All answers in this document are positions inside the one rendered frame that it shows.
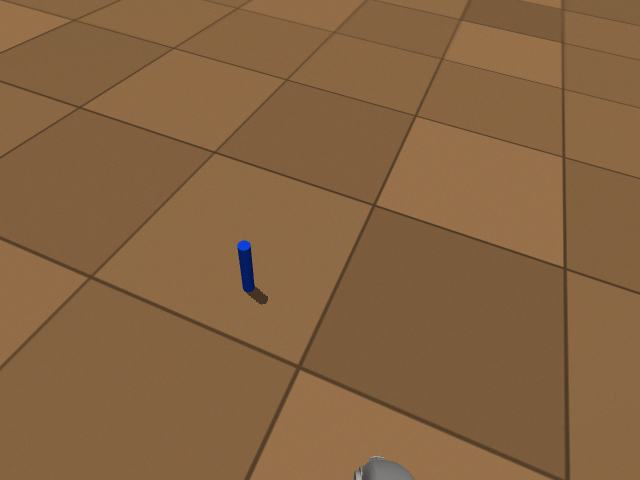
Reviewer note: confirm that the can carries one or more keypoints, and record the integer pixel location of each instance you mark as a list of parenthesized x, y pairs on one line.
[(246, 267)]

